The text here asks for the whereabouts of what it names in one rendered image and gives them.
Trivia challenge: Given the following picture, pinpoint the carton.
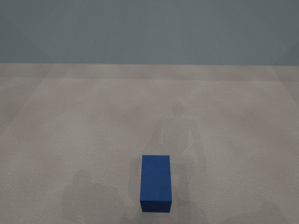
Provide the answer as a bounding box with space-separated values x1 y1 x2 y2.
139 155 172 213

